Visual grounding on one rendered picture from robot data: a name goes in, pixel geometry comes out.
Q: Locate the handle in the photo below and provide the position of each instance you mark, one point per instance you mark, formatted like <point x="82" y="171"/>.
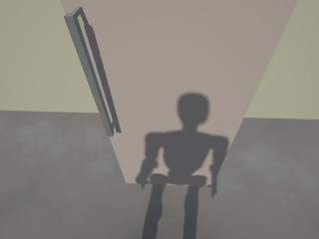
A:
<point x="71" y="19"/>

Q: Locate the fridge door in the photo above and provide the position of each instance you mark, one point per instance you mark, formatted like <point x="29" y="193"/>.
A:
<point x="177" y="77"/>

